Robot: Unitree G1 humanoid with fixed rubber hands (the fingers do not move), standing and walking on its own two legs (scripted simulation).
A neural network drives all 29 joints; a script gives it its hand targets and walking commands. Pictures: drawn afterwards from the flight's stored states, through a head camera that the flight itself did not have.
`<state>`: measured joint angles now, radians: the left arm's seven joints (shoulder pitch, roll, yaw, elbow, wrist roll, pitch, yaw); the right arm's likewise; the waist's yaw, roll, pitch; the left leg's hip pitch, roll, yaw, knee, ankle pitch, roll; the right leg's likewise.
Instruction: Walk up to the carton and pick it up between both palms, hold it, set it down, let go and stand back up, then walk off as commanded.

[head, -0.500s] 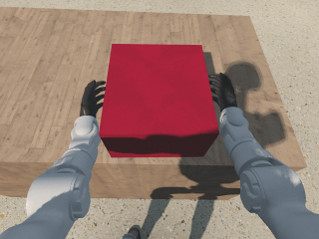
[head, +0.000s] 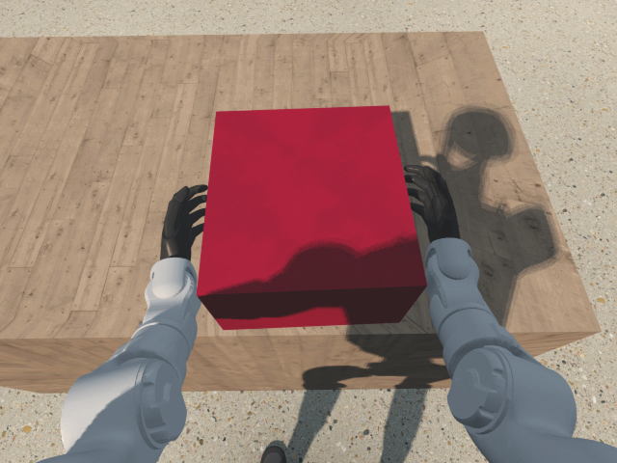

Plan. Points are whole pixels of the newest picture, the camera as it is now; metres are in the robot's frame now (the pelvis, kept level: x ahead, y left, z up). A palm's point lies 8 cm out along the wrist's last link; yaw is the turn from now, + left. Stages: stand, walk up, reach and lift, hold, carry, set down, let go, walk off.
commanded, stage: reach and lift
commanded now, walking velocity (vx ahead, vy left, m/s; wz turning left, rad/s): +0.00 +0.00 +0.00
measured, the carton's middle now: (307, 216) +0.47 +0.04 -0.03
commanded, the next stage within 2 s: none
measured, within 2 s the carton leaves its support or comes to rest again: leaves its support in 1.76 s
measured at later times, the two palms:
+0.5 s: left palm (179, 248) +0.40 +0.21 +0.00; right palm (440, 226) +0.44 -0.14 +0.01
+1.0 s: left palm (178, 249) +0.39 +0.21 +0.00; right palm (440, 228) +0.43 -0.14 +0.01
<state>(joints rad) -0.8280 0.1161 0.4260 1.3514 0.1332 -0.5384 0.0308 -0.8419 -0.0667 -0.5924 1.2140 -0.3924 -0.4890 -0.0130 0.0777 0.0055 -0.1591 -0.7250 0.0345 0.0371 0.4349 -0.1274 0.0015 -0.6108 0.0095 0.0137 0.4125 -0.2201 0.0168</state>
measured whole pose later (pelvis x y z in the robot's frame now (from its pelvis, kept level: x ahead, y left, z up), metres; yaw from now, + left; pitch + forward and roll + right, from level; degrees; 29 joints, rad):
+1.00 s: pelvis +0.00 -0.01 +0.00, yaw +0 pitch +27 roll -2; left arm -0.79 0.12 0.38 1.33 0.12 -0.59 0.03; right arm -0.80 -0.08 -0.50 1.27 -0.36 -0.61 -0.09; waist 0.08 -0.02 -0.22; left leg -0.75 0.05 0.02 0.37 -0.09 -0.01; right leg -0.62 0.02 0.00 0.32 -0.17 0.00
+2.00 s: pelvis -0.01 -0.01 +0.00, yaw +2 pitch +20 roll -2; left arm -0.64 0.15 -0.01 1.15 -0.27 -0.37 0.13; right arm -0.73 -0.16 0.04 1.11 0.12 -0.30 -0.13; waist 0.02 0.02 -0.31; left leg -0.71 0.05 -0.02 0.50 -0.14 -0.02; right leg -0.57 0.03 -0.04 0.46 -0.24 0.00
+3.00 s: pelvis -0.01 -0.02 +0.02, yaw +4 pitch -1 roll +0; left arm -0.49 0.06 0.25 0.34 0.16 0.42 0.00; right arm -0.61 -0.10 -0.07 0.62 0.14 0.20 -0.13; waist -0.05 -0.07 -0.07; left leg -0.17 0.02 -0.02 0.28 -0.09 -0.02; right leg -0.04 0.01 -0.04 0.27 -0.20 -0.01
